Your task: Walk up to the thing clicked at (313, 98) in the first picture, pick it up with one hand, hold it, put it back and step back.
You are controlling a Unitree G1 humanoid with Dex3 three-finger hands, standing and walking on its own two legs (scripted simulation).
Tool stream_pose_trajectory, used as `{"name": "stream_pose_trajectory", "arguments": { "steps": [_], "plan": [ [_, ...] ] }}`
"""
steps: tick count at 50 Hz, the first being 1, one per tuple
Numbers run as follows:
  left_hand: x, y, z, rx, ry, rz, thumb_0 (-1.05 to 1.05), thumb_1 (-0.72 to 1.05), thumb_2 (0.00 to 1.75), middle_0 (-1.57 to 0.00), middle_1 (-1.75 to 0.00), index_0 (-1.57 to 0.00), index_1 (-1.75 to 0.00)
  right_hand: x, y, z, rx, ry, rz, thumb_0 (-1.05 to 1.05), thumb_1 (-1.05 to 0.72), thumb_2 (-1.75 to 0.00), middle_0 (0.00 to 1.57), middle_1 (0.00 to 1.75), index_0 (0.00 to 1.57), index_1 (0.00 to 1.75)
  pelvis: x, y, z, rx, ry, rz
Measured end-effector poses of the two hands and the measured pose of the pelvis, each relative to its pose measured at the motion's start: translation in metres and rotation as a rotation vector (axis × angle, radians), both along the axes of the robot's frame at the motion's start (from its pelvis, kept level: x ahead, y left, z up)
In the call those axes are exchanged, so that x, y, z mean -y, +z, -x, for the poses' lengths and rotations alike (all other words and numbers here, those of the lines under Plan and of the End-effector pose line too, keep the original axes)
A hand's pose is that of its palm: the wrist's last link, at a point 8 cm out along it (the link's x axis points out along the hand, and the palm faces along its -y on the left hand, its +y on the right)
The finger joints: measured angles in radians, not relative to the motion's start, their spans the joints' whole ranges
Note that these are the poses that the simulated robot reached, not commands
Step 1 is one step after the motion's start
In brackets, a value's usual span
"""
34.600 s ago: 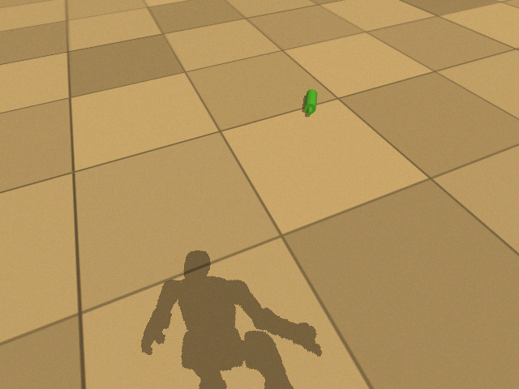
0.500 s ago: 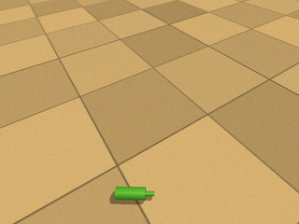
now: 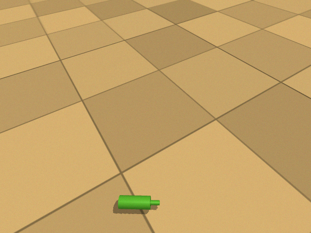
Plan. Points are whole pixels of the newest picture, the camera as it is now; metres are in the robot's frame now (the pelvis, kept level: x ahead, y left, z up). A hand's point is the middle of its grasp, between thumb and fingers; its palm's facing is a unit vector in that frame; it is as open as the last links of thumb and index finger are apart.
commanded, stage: stand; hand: left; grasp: from above
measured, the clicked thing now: (139, 202) +0.44 +0.15 -0.74
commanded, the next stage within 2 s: step back in 0.54 s
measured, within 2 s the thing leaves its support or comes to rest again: neither
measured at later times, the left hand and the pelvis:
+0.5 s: hand out of the picture +0.07 +0.24 -0.15, palm faces +0.01 -0.94 -0.34, open 7.4 cm; pelvis +0.00 +0.00 +0.00, yaw +0 degrees
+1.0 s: hand out of the picture +0.07 +0.31 -0.18, palm faces -0.03 -0.93 -0.37, open 7.4 cm; pelvis -0.07 +0.05 -0.02, yaw +0 degrees
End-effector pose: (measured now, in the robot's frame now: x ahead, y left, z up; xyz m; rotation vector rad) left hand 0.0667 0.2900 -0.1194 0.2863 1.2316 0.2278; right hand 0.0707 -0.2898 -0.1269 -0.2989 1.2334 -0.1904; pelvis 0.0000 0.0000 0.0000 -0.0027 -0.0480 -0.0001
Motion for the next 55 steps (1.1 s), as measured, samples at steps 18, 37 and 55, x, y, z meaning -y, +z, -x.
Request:
{"name": "stream_pose_trajectory", "arguments": {
  "steps": [18, 37, 55],
  "plan": [
    [0.002, 0.001, -0.001, 0.008, -0.008, -0.004, 0.01, 0.9, 0.9, -0.21, -0.3, -0.2, -0.3, 0.005, 0.001, 0.001, -0.001, 0.002, 0.002, 0.01, -0.9, -0.9, 0.2, 0.3, 0.2, 0.3, 0.004, 0.0, -0.001, 0.002, 0.001, -0.001],
    [-0.029, -0.005, 0.004, 0.032, -0.02, -0.044, 0.01, 0.9, 0.89, -0.21, -0.3, -0.2, -0.3, 0.015, 0.001, 0.017, -0.002, -0.012, 0.049, 0.0, -0.9, -0.9, 0.2, 0.3, 0.2, 0.3, -0.011, -0.013, 0.032, -0.006, 0.012, 0.002],
    [-0.062, -0.022, 0.029, 0.041, -0.114, -0.033, 0.01, 0.9, 0.9, -0.21, -0.3, -0.2, -0.3, -0.032, 0.006, 0.09, 0.034, -0.025, 0.091, 0.01, -0.9, -0.9, 0.2, 0.3, 0.2, 0.3, -0.051, -0.02, 0.092, -0.018, -0.038, 0.015]
  ]
}}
